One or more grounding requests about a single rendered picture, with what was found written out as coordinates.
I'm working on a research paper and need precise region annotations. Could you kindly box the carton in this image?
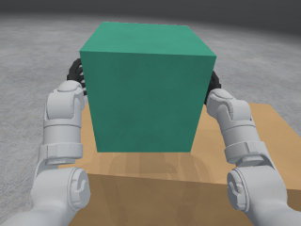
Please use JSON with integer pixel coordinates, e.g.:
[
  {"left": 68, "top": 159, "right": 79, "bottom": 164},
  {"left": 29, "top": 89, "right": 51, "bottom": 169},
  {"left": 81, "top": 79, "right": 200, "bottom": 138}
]
[{"left": 79, "top": 22, "right": 217, "bottom": 153}]

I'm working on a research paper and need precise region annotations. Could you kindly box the right robot upper arm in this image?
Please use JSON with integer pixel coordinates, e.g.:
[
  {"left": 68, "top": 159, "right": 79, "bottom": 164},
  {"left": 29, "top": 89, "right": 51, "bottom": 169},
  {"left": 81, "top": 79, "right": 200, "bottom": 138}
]
[{"left": 227, "top": 165, "right": 301, "bottom": 226}]

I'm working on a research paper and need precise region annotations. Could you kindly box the robot right forearm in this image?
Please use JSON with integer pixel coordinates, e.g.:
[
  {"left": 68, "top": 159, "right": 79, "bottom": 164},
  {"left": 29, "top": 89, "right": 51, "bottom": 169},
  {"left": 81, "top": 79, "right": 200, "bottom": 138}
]
[{"left": 206, "top": 89, "right": 288, "bottom": 202}]

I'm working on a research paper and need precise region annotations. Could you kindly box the left robot upper arm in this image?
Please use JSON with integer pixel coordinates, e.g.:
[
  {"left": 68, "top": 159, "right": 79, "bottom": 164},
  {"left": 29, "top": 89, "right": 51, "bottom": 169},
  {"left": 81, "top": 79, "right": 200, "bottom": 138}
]
[{"left": 0, "top": 167, "right": 91, "bottom": 226}]

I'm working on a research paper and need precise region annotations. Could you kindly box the right robot hand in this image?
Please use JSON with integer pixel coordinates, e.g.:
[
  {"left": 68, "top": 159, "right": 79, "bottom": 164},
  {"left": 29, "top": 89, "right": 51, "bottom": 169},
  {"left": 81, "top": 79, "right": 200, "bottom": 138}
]
[{"left": 204, "top": 71, "right": 222, "bottom": 105}]

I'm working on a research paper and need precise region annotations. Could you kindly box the left robot hand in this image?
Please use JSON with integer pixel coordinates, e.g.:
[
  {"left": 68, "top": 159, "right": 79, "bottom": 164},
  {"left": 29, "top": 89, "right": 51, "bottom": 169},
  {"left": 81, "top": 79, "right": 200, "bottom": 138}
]
[{"left": 67, "top": 58, "right": 87, "bottom": 96}]

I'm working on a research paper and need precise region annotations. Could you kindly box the robot left forearm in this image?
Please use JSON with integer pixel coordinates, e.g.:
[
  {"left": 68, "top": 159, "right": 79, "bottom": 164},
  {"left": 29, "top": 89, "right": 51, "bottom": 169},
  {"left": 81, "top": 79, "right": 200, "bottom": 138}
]
[{"left": 30, "top": 80, "right": 85, "bottom": 207}]

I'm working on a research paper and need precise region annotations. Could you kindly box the pedestal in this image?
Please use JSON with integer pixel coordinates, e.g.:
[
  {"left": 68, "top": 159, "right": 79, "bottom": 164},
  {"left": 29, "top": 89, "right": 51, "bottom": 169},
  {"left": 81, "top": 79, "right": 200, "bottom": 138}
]
[{"left": 58, "top": 102, "right": 301, "bottom": 226}]

